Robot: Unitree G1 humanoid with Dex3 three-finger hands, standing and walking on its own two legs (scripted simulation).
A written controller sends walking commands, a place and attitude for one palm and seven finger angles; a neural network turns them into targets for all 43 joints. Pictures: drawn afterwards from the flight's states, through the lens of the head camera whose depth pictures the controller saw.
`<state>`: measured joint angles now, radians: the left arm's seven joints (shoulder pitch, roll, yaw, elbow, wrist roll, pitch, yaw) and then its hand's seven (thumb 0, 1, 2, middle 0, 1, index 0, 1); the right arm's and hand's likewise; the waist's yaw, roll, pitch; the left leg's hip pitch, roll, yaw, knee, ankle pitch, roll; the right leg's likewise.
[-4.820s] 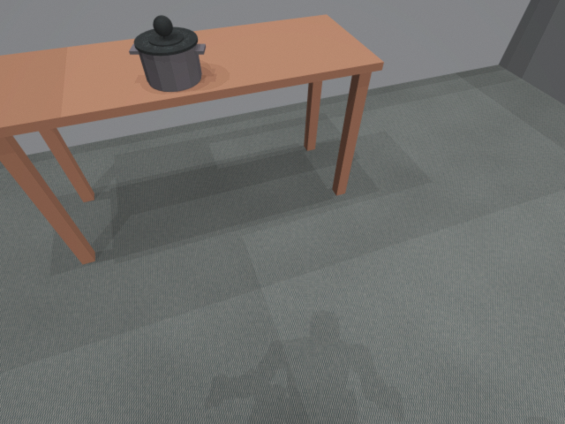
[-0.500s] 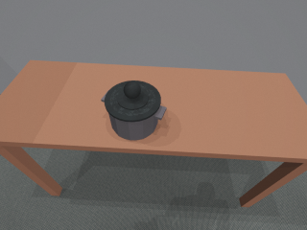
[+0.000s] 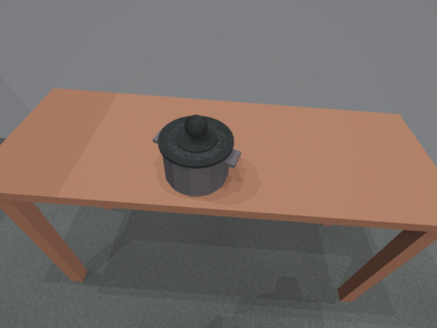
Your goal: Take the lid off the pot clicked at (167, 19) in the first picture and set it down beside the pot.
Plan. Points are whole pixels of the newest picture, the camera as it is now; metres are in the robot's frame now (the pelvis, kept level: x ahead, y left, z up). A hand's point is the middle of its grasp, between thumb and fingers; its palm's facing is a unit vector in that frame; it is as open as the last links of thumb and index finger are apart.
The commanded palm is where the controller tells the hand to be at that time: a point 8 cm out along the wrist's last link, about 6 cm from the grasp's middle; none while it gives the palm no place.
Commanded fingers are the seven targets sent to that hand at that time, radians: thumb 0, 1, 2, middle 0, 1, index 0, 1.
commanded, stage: come to a stop and stand still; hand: left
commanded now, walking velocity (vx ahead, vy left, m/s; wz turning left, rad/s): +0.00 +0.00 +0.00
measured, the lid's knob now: (196, 126) +0.53 +0.09 +0.08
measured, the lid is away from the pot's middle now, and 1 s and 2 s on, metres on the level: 0.00 0.00 0.00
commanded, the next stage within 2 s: look again from close up in 0.04 s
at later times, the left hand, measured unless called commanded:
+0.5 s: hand out of the picture -0.01 +0.17 -0.18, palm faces +0.01 -0.99 -0.16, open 7.4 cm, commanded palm none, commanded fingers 0.00 0.90 0.90 -0.20 -0.30 -0.20 -0.30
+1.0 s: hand out of the picture +0.04 +0.18 -0.15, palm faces +0.06 -0.97 -0.24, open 7.2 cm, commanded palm +0.10 +0.23 -0.06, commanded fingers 0.00 0.90 0.90 -0.42 -0.54 -0.42 -0.54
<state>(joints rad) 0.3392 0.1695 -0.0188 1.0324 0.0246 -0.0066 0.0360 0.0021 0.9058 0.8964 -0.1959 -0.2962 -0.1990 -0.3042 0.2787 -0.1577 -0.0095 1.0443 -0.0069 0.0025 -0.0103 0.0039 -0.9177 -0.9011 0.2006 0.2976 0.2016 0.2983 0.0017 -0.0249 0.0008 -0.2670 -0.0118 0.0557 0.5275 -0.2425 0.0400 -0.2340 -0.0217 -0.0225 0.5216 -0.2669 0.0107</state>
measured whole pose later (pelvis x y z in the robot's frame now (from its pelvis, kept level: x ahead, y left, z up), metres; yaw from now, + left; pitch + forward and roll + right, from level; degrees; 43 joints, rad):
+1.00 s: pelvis +0.01 +0.01 +0.00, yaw +0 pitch -1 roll +0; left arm 0.46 0.18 -0.06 0.67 -0.01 0.05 0.11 0.02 0.93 0.90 -0.21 -0.31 -0.21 -0.32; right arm 0.36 -0.16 0.02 0.99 0.06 -0.11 -0.04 0.02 -0.94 -0.90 0.20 0.30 0.20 0.30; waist 0.03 -0.01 0.02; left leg -0.23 -0.03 0.06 0.48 -0.23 0.05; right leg -0.20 -0.04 -0.02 0.49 -0.26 0.01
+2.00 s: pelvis +0.05 -0.02 +0.00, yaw +1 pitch +0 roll +0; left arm 0.67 0.26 0.14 -0.14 -0.01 -0.04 0.08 0.01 0.90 0.90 -1.29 -1.49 -1.29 -1.50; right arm 0.20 -0.21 -0.03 0.62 0.02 -0.11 -0.09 0.01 -0.91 -0.90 0.20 0.30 0.20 0.30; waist 0.05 0.04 -0.01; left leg -0.20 0.00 0.02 0.50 -0.30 0.01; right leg -0.16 -0.01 -0.05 0.49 -0.34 -0.01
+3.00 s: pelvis +0.02 -0.01 +0.01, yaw +2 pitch +1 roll +0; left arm 0.35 0.68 0.10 -0.34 0.73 0.00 -0.23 0.00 0.40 1.10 -1.10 -0.95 -1.11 -0.95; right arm 0.12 -0.30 0.00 0.54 0.05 0.09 -0.01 0.01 -0.91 -0.90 0.20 0.30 0.20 0.30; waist 0.06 0.14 -0.01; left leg -0.25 -0.01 0.01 0.47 -0.23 0.03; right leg -0.20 -0.02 -0.07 0.45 -0.27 0.00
